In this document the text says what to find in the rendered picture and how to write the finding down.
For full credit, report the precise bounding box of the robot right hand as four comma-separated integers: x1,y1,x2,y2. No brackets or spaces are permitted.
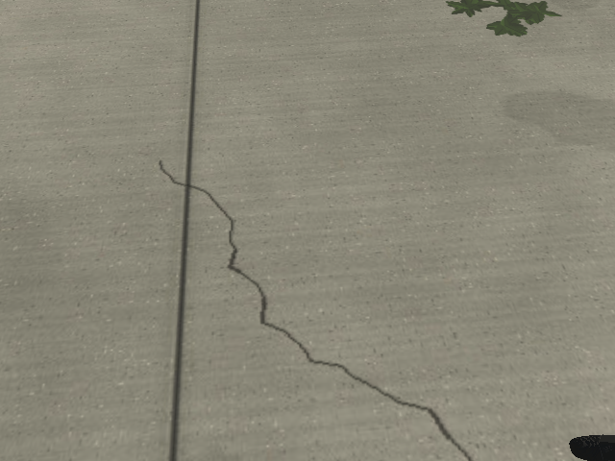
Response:
569,435,615,461

